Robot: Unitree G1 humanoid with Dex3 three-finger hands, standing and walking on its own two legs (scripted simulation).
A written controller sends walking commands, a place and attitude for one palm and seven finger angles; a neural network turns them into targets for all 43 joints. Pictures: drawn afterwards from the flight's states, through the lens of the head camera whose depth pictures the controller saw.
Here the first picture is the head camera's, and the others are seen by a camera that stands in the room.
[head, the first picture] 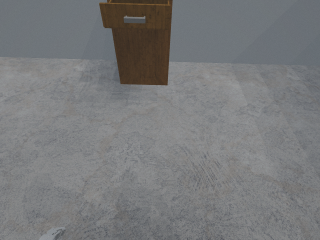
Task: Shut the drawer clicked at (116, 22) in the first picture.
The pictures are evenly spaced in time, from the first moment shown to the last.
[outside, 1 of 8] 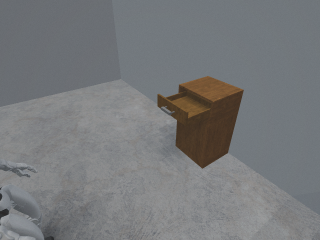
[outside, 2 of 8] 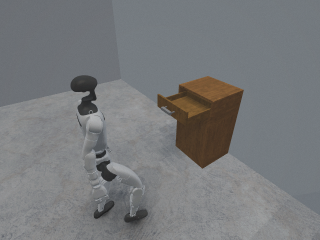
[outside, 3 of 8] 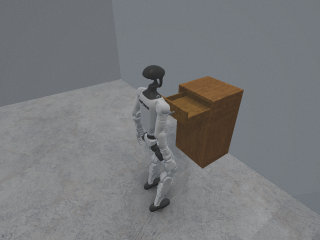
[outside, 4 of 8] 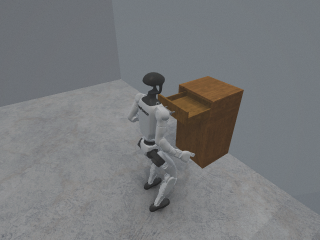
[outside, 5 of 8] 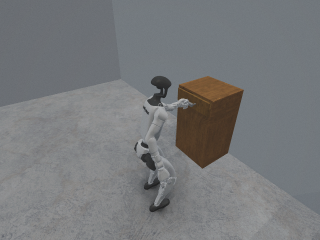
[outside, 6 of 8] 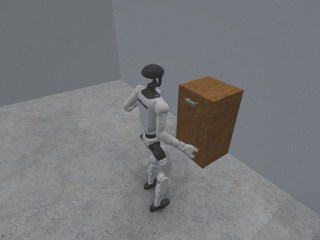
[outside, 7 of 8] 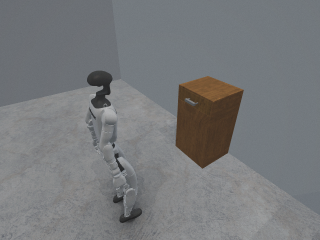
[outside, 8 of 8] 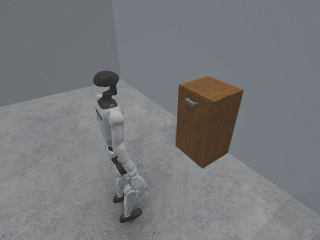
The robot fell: no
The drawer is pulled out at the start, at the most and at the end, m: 0.30 0.30 0.00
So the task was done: yes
